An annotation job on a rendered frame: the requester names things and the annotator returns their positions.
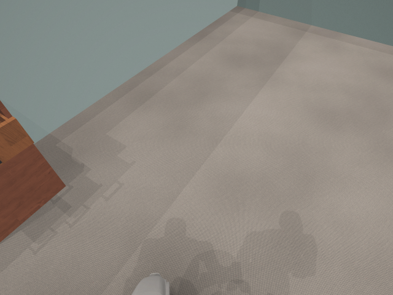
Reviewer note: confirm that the drawer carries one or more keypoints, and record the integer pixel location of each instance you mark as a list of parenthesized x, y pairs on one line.
[(13, 138)]

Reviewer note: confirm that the left robot thigh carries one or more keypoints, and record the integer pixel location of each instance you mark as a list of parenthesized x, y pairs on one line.
[(154, 285)]

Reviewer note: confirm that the cabinet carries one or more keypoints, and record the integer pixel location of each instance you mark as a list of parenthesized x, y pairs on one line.
[(27, 182)]

